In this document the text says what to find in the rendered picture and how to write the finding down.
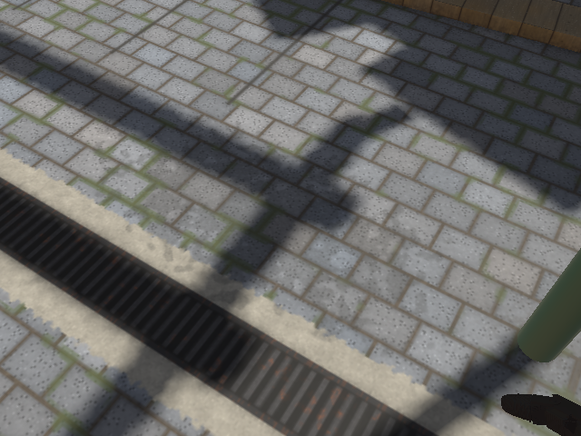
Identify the robot right hand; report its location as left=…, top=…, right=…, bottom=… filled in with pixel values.
left=501, top=393, right=581, bottom=436

